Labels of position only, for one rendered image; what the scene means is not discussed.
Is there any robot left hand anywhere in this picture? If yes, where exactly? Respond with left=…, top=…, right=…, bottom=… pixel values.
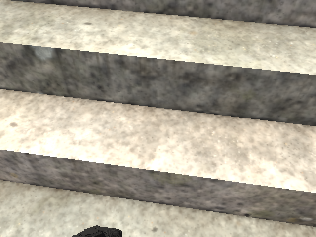
left=71, top=225, right=122, bottom=237

